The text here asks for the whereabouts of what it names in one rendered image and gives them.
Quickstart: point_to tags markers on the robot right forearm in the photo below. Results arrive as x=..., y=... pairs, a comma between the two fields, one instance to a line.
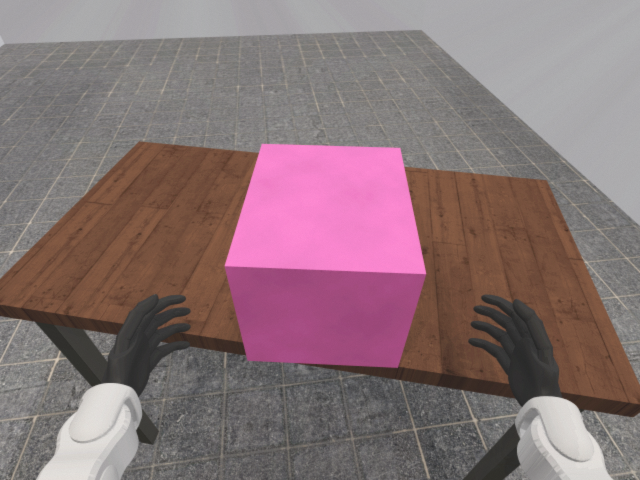
x=554, y=443

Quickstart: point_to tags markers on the table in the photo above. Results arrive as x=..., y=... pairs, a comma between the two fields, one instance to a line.
x=162, y=221

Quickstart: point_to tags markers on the carton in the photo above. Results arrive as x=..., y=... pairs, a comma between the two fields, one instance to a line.
x=325, y=266

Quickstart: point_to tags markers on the robot left forearm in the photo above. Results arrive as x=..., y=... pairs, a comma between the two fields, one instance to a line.
x=100, y=440

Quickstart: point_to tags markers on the left robot hand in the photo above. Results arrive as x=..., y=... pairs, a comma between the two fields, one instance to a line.
x=135, y=353

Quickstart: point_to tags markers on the right robot hand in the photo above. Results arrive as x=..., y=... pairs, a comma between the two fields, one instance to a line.
x=527, y=357

